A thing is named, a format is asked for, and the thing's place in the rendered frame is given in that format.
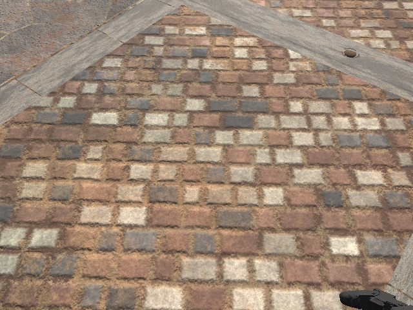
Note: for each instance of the right robot hand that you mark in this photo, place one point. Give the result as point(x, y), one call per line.
point(372, 300)

